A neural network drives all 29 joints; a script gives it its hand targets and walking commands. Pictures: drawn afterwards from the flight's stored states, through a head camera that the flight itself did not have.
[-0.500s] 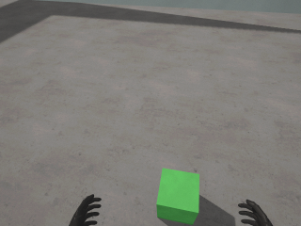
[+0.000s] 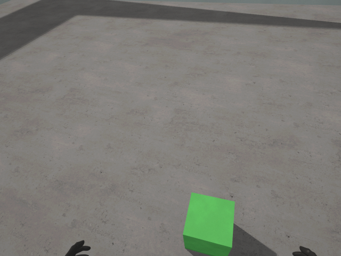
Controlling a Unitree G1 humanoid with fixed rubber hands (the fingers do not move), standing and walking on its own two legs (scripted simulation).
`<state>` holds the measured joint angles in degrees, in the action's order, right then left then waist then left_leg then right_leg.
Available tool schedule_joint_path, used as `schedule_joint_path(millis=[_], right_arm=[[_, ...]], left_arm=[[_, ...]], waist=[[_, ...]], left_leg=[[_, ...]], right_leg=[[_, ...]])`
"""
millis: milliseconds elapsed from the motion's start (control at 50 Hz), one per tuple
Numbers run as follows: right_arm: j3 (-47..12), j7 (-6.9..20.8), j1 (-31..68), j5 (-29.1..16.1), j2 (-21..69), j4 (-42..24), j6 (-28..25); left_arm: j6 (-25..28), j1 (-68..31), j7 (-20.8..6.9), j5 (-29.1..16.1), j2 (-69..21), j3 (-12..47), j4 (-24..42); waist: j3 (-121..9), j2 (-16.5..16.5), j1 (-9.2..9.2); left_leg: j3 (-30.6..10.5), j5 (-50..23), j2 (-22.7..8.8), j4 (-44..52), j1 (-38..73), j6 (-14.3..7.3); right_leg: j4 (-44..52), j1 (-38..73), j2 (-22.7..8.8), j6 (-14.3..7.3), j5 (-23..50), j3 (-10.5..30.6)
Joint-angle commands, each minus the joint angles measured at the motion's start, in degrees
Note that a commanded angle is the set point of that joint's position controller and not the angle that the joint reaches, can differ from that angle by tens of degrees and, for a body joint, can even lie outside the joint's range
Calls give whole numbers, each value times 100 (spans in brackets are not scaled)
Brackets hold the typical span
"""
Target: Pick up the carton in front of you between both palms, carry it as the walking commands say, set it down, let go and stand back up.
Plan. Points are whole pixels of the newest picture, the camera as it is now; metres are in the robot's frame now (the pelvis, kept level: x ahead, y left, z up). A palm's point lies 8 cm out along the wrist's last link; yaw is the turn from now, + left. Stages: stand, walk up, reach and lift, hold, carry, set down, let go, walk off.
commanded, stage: stand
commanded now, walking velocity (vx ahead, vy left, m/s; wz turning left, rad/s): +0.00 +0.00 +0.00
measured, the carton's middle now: (208, 226) +0.41 -0.08 -0.64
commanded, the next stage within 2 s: none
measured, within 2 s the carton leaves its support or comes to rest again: neither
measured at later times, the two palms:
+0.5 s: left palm out of the picture +0.09 +0.30 -0.08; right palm out of the picture +0.09 -0.30 -0.10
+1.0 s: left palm out of the picture +0.07 +0.31 -0.08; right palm out of the picture +0.05 -0.31 -0.10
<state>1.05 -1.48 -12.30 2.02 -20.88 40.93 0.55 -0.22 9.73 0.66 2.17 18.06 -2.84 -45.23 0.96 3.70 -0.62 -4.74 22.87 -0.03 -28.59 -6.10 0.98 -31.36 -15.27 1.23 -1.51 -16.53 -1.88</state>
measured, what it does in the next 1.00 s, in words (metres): stands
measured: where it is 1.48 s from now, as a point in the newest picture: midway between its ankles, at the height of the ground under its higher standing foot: outside the picture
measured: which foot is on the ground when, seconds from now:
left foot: down 0.00-1.00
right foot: down 0.00-1.00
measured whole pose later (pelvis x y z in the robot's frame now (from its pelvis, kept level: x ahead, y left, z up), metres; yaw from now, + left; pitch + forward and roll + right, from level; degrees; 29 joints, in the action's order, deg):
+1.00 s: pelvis -0.03 +0.00 +0.01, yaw +0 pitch -2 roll +0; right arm 0.0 -1.3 -11.4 1.5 -22.4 53.7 -0.7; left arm 0.4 6.2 0.1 0.9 20.9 -1.9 -58.8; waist 2.0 2.1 -0.6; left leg -4.3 17.0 -0.1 -21.6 -2.2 1.1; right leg -23.7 -11.1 1.2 -1.6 -10.2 -1.4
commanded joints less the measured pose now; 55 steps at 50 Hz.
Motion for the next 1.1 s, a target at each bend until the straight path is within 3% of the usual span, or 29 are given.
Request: schedule_joint_path(millis=[0, 580, 1080], right_arm=[[184, -43, -55, -5, -754, -246, -86], [116, -29, 107, -18, -937, 610, -178], [71, 9, 193, -66, -1052, 1131, -177]], left_arm=[[76, -93, 35, -14, 994, -239, 208], [109, -478, -21, -88, 1168, -153, -756], [125, -606, -28, -149, 1330, -57, -1183]], waist=[[-487, -348, 20], [-48, -313, -15], [-39, -329, 3]], left_leg=[[-173, -2320, -376, 233, -407, -45], [-340, -1346, -487, 990, -493, -129], [-312, -1406, -535, 1152, -361, -147]], right_leg=[[339, 915, -656, -105, 2382, 695], [964, 1027, -684, -60, 1298, 818], [1129, 1090, -730, -74, 1356, 892]])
